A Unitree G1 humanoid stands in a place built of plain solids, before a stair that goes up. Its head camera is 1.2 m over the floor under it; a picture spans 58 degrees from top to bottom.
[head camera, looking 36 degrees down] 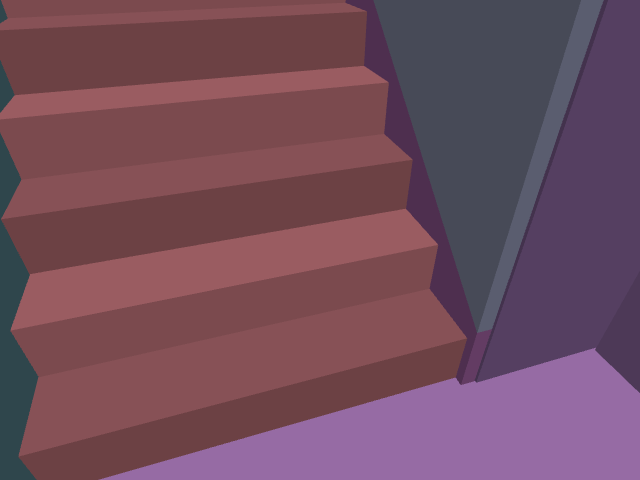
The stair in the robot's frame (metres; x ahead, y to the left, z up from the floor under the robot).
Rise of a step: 0.19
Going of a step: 0.23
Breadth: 1.21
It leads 17 degrees to the left of straight ahead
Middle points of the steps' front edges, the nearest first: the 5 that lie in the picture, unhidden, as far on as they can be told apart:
0.70 0.13 0.19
0.92 0.20 0.38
1.14 0.27 0.57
1.36 0.34 0.76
1.58 0.40 0.95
